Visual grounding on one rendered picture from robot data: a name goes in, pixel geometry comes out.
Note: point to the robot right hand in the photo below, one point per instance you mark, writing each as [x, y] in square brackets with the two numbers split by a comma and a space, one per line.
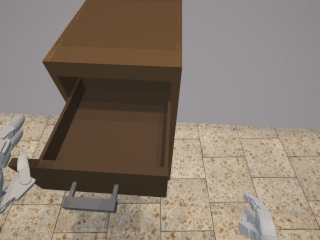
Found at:
[255, 225]

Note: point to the drawer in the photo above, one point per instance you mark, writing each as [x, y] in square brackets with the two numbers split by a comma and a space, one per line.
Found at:
[110, 132]

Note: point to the cabinet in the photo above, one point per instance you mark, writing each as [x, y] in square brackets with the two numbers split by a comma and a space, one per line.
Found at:
[122, 39]

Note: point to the handle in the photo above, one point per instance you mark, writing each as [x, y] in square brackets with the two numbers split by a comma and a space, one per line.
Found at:
[90, 204]

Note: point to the robot left hand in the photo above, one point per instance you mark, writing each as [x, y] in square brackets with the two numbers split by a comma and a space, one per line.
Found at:
[10, 135]

